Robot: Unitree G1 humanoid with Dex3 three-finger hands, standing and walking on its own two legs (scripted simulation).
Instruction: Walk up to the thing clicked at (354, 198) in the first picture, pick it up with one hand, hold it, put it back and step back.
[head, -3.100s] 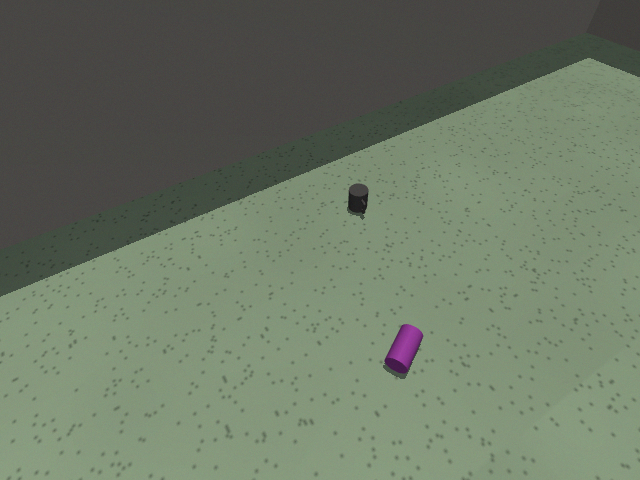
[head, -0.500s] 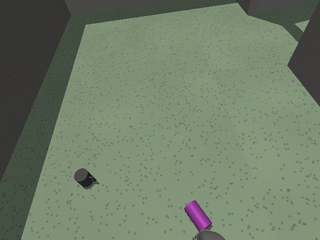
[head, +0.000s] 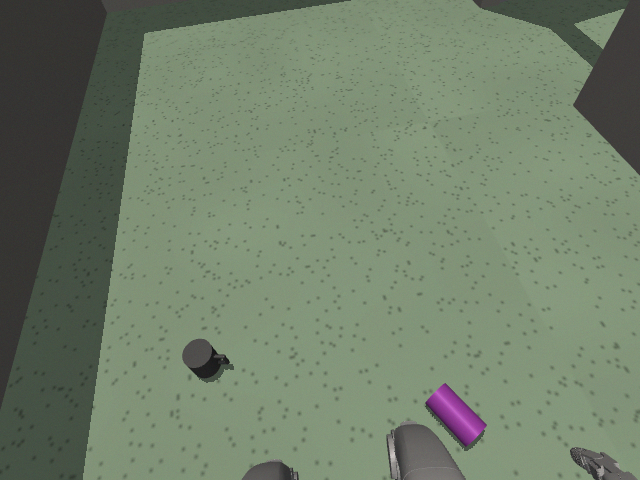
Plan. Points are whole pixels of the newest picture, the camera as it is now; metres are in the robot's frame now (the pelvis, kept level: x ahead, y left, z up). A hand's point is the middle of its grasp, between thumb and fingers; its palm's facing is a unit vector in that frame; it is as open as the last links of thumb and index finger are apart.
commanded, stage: walk up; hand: left
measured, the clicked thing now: (207, 359) +0.51 +0.39 -0.67
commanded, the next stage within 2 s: none
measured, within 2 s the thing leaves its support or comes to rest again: neither
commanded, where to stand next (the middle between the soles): +0.07 +0.30 m, yaw -19 degrees
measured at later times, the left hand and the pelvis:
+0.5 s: hand out of the picture +0.09 +0.58 -0.11, palm faces -0.15 -0.72 -0.68, open 7.4 cm; pelvis -0.02 +0.25 -0.03, yaw -11 degrees
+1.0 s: hand out of the picture +0.17 +0.56 -0.11, palm faces -0.43 -0.81 -0.39, open 7.4 cm; pelvis -0.03 +0.35 +0.04, yaw -21 degrees
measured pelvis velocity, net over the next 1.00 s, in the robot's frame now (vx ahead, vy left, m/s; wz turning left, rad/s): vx -0.03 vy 0.35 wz -0.37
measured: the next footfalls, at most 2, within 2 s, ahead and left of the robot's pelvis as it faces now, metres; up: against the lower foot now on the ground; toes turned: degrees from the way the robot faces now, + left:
right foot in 0.10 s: +0.10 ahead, -0.05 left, +0.00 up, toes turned -6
left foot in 0.46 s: +0.06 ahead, +0.39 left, +0.00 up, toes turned -8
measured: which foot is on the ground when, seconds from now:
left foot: down 0.00-0.10, up 0.12-0.44, down 0.46-1.00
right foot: up 0.00-0.08, down 0.10-0.48, up 0.50-1.00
